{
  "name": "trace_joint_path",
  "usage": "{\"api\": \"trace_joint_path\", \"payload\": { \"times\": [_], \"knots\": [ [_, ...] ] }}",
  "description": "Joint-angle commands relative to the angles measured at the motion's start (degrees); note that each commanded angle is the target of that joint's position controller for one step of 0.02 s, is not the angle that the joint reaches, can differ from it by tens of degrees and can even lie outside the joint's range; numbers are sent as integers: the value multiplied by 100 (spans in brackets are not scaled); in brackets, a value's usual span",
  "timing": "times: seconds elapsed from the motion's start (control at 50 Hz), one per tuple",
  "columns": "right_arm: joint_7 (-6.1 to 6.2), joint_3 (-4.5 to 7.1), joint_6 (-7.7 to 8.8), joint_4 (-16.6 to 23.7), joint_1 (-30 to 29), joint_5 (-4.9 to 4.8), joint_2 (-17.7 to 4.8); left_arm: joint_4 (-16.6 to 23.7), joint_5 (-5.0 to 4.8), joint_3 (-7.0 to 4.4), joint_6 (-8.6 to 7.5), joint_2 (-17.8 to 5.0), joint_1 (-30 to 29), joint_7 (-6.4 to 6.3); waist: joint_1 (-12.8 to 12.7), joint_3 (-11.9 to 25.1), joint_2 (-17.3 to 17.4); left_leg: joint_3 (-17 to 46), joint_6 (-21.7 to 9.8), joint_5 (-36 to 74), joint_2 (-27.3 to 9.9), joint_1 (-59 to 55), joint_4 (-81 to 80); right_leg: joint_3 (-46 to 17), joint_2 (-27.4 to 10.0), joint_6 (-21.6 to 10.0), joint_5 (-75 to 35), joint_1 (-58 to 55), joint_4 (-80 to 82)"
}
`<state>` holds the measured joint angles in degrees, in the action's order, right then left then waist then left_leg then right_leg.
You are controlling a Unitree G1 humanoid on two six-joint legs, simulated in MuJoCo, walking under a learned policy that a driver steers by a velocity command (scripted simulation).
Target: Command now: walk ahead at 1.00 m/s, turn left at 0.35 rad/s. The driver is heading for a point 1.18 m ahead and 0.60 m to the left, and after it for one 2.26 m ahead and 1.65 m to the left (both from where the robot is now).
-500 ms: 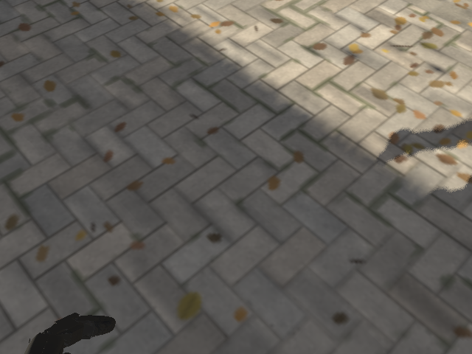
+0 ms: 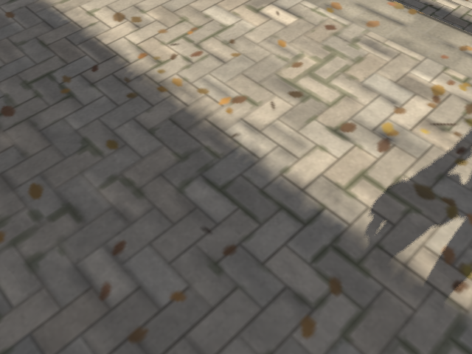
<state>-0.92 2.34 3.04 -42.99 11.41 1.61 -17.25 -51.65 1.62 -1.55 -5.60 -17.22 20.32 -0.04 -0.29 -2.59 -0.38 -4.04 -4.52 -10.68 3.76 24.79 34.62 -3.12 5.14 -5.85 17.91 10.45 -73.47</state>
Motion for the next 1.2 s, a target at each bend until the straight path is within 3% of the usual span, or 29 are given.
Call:
{"api": "trace_joint_path", "payload": {
  "times": [0.02,0.08,0.14,0.24,0.3,0.32,0.34,0.36,0.4,0.48,0.6,0.64,0.68,0.72,0.74,0.76,0.78,0.8,0.84,0.88,0.94,1.0,1.06,1.1,1.12,1.14,1.16,1.18,1.2],
  "knots": [
    [-3,216,23,-264,1199,-35,-489,984,188,33,-167,-396,-805,67,254,283,-228,3417,-1296,-868,-1648,-2330,-1991,-365,-768,134,-181,3032,-387],
    [43,217,126,-444,1230,-102,-598,1328,310,156,69,-155,-967,154,-180,-232,139,2863,-1327,-888,-1265,-990,-2495,-189,-1025,485,197,2816,679],
    [38,329,208,-237,903,-121,-813,1784,122,291,54,-142,-1914,269,-143,-529,284,2114,-1107,-459,-780,333,-2977,139,-1040,759,-1152,1681,2909],
    [-36,509,226,-181,1297,-222,-1130,1801,2,185,39,-438,-2217,209,188,-83,303,2237,-635,1099,-913,-800,-2542,217,-723,761,-2154,636,4202],
    [-16,544,170,-177,1264,-144,-1270,1345,70,-102,-45,-911,-382,-8,-755,1191,68,1882,-278,2567,-461,-875,510,268,-632,564,-769,-1495,4251],
    [-7,377,219,3,1159,-130,-680,1247,212,-265,-60,-1374,855,-143,-1212,2051,-581,1497,-213,993,-164,-12,2549,-1152,-1994,394,1346,-2745,4425],
    [2,158,206,379,1795,-404,118,1273,353,-371,4,-1869,651,-150,-546,2674,-2203,1014,-107,-1931,238,1520,4228,-4367,-3457,-123,3105,-3500,5806],
    [50,162,92,319,1380,-263,-292,1304,228,-361,51,-1431,130,-153,-475,1964,-1526,902,-221,-1322,-220,2248,4746,-4621,-3220,-279,3689,-2873,6139],
    [-51,218,-15,317,584,-97,-514,1248,155,-180,20,-602,-380,-89,-421,693,-338,801,-164,-562,-699,2216,4242,-2357,-2597,-96,1292,-1579,5894],
    [-273,126,-316,646,73,19,-129,729,-32,-84,-139,-180,-3,-37,-82,179,-558,712,-4,-380,-1014,2218,3917,-428,-2130,207,-1059,-926,6116],
    [-477,-47,-346,1255,-1160,14,-215,536,-23,-143,-262,-456,-181,-29,113,-414,-201,-111,-145,1118,-833,1554,1780,1475,-1670,383,-2777,-412,6771],
    [-503,-82,-330,1252,-1343,3,-228,467,-9,-184,-242,-689,81,-57,102,-417,-138,-638,-376,1154,-429,855,1082,1848,-1609,496,-4975,-677,6464],
    [-450,-20,-305,1073,-866,-1,-430,503,-8,-274,-115,-1054,284,-144,421,48,-433,-874,-568,734,19,123,898,1891,-1767,588,-7411,-1246,5385],
    [-331,190,-261,547,968,-5,-831,683,53,-370,92,-1352,-78,-211,1384,953,-598,-544,-897,225,263,-1892,810,1691,-2026,473,-7999,-810,2946],
    [-188,365,-244,157,1932,-22,-1085,764,91,-374,151,-1285,-189,-162,1698,1333,-196,-58,-1086,10,242,-3405,390,1667,-1744,473,-5948,240,964],
    [-38,520,-330,133,1496,-170,-1520,927,162,-205,118,-520,-279,-44,1122,872,1211,1408,-1311,117,-607,-3913,153,1583,-566,617,375,2071,-1373],
    [-38,629,-417,492,1158,25,-2166,1680,13,-158,0,-587,11,-46,659,2018,1551,4629,-2543,-330,-1768,-5414,-941,375,-187,798,1122,3951,-2703],
    [40,629,-431,570,1303,-23,-1875,1761,67,-129,-154,-815,-559,-36,927,1849,398,5209,-2425,-1128,-1949,-5065,-1790,-282,-566,755,553,4325,-2280],
    [124,484,-278,314,998,-52,-1316,1711,109,-66,-186,-728,-794,-52,291,345,-515,4331,-1973,-363,-1545,-2972,-2049,-255,-1003,775,295,3773,-919],
    [156,357,-101,331,672,-59,-1075,1607,274,-37,82,-657,-503,-51,-206,18,-585,3436,-1819,416,-1092,-1571,-2078,-257,-1181,939,618,2940,-181],
    [93,340,76,321,586,-115,-1052,1996,228,60,265,-381,-1271,17,-224,-313,-359,2768,-1649,523,-577,-190,-2399,45,-1276,1087,157,2266,1462],
    [23,412,120,319,559,-141,-1107,2201,12,169,244,-134,-1908,131,54,-214,33,2411,-1155,860,-175,298,-2436,217,-993,1001,-1905,1023,3144],
    [6,483,99,239,859,-174,-1210,2185,-65,90,219,-402,-1968,104,253,63,247,2726,-859,1590,-390,-682,-1979,123,-771,876,-2138,620,3949],
    [34,529,69,225,889,-119,-1398,1977,-57,-73,183,-773,-1266,4,-89,588,194,2803,-615,2820,-383,-1338,-796,133,-454,794,-1186,-126,4176],
    [11,544,78,235,692,-109,-1518,1757,-33,-188,151,-974,-277,-72,-731,1088,-1,2548,-451,3127,-168,-1135,519,247,-441,737,-779,-1216,4254],
    [-2,412,149,361,502,-104,-1079,1561,90,-343,117,-1368,936,-204,-1263,1728,-349,2179,-324,2170,123,-278,2355,-505,-1286,575,589,-2579,4236],
    [35,166,180,667,596,-205,-142,1503,303,-407,111,-1775,1239,-254,-987,2037,-1779,1603,-246,-2116,648,1314,4023,-3090,-2891,363,2703,-3460,5241],
    [45,84,139,815,973,-221,-325,1554,222,-462,137,-1758,460,-191,-392,2080,-2374,1293,-291,-1613,339,2062,4688,-5203,-3197,-84,3341,-3024,6127],
    [41,118,40,619,628,-54,-635,1670,164,-346,166,-1069,-178,-148,-352,1243,-1219,1133,-287,-988,-134,2191,4722,-4271,-2875,-162,3484,-2222,6029]
  ]
}}
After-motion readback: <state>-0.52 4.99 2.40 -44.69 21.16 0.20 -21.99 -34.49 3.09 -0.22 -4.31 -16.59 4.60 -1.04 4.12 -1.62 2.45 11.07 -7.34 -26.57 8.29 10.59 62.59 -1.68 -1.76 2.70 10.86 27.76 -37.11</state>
